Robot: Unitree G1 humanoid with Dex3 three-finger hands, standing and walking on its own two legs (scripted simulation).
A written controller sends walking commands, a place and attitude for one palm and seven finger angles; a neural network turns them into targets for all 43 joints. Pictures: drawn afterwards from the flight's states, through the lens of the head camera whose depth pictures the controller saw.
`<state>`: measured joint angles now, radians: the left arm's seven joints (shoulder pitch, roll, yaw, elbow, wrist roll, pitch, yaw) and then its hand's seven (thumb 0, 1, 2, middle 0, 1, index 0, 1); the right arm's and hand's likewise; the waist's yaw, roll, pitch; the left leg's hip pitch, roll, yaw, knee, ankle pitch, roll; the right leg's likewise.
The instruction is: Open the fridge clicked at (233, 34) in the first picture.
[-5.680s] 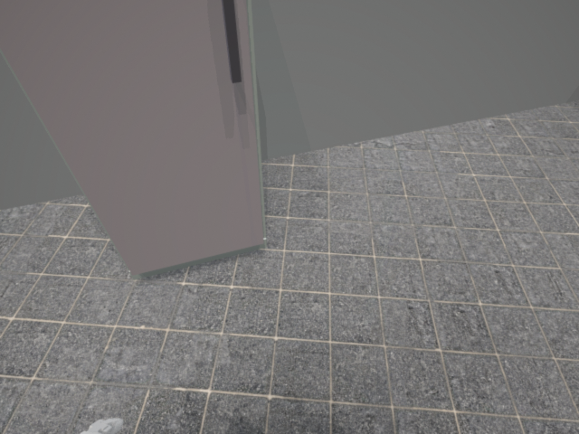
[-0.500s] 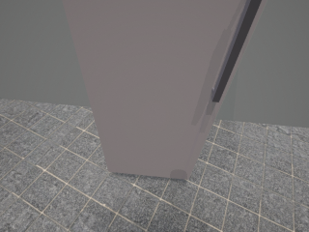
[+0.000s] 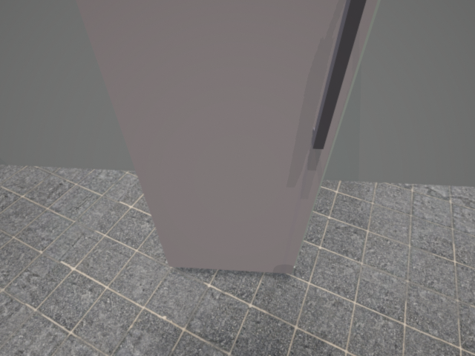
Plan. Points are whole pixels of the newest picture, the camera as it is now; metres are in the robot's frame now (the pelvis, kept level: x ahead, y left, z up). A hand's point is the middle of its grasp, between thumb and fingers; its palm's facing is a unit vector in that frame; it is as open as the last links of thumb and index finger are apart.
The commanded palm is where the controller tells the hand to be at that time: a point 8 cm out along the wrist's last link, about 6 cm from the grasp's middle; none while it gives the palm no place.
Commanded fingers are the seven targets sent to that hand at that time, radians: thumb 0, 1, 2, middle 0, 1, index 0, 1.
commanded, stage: look again from close up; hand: right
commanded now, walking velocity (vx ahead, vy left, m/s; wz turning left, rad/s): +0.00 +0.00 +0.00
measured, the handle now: (334, 69) +0.57 -0.14 +0.23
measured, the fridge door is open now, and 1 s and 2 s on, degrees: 0 0 0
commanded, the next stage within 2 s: none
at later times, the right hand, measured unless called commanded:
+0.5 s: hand out of the picture -0.04 -0.21 -0.18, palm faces +0.03 +0.98 -0.20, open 7.4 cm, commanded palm none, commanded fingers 0.00 -0.90 -0.90 0.20 0.30 0.20 0.30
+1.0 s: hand out of the picture -0.01 -0.19 -0.17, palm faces +0.02 +0.98 -0.19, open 7.4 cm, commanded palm none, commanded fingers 0.00 -0.90 -0.90 0.20 0.30 0.20 0.30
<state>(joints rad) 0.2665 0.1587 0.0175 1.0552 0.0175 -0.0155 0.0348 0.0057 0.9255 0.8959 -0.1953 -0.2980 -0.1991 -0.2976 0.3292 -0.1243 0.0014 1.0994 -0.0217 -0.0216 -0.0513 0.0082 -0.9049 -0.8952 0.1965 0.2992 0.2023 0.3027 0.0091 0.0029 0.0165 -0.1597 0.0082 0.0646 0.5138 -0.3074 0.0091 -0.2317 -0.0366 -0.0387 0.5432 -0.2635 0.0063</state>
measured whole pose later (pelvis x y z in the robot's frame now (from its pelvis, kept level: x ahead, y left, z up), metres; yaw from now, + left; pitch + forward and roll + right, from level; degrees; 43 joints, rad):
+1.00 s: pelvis -0.02 -0.02 +0.01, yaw -1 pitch -2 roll +0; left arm 0.25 0.17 0.00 1.09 0.01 -0.01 0.01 0.00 0.91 0.90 -0.20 -0.30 -0.20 -0.30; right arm 0.31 -0.18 0.01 1.07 -0.02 -0.01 -0.03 0.01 -0.91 -0.90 0.20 0.30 0.20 0.30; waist 0.00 0.02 0.01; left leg -0.18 0.04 0.06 0.46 -0.25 -0.02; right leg -0.24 0.00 -0.04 0.46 -0.19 -0.02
